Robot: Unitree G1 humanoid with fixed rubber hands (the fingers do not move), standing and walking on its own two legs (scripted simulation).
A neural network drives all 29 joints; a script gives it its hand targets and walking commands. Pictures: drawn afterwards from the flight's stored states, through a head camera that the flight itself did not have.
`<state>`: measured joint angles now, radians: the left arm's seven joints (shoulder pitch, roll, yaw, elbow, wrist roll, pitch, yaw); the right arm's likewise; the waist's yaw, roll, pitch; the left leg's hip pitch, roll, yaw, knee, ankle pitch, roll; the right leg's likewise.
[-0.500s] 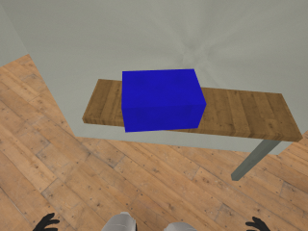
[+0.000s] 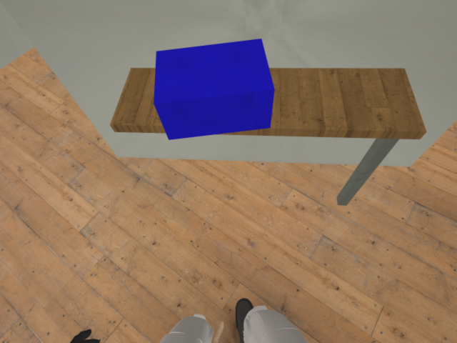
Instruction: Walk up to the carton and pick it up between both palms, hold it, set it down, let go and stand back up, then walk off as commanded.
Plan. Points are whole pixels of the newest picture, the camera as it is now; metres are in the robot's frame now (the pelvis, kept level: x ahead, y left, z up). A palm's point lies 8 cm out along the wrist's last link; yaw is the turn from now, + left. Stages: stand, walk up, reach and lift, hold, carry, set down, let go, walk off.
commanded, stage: walk off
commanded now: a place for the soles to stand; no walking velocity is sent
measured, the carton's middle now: (214, 90) +0.73 +0.05 -0.11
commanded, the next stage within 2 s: stand in 1.02 s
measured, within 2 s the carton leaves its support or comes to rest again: neither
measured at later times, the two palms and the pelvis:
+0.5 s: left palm out of the picture -0.07 +0.30 -0.10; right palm out of the picture -0.03 -0.30 -0.17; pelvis -0.14 -0.01 -0.04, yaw +2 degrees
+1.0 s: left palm out of the picture +0.00 +0.41 -0.12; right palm out of the picture -0.13 -0.20 -0.08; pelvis -0.11 +0.12 +0.00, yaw +3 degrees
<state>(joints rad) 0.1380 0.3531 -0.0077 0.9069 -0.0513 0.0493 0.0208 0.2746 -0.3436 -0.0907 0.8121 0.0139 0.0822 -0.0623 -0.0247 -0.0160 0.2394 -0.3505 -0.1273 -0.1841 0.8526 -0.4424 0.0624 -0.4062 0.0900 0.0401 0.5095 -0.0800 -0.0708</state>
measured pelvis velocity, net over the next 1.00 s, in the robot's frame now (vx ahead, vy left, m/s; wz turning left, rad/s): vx -0.11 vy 0.12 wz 0.05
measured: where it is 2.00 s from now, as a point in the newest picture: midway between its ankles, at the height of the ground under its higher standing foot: outside the picture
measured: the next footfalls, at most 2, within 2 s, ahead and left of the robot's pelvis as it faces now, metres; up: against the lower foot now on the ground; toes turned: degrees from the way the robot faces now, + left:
left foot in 0.06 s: +0.04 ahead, +0.15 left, +0.00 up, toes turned -12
right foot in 0.22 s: -0.06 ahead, -0.10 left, +0.00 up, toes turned +6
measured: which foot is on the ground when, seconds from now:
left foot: up 0.00-0.04, down 0.06-0.22, up 0.24-0.68, down 0.70-1.00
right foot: down 0.00-0.04, up 0.06-0.20, down 0.22-0.72, up 0.74-1.00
